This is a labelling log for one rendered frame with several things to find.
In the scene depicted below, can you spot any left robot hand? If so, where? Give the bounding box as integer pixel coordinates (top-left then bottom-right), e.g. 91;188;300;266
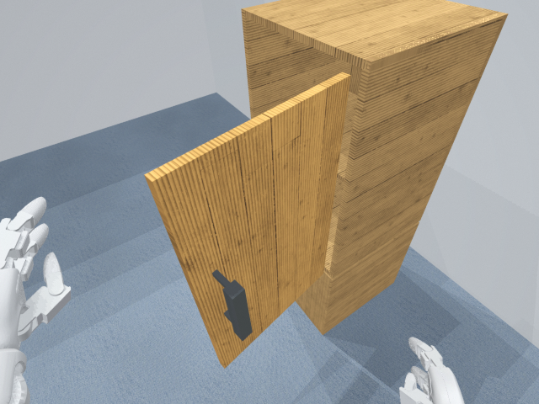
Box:
0;197;71;350

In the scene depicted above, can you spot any handle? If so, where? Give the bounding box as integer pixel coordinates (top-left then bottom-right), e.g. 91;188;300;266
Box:
212;270;253;341

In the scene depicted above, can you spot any cupboard door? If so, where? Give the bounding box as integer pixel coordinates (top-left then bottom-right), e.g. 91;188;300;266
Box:
144;72;351;369

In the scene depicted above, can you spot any right robot hand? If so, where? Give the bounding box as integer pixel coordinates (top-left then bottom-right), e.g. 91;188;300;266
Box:
399;337;465;404

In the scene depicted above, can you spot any left robot forearm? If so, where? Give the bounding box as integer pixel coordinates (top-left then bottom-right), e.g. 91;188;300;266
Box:
0;348;30;404

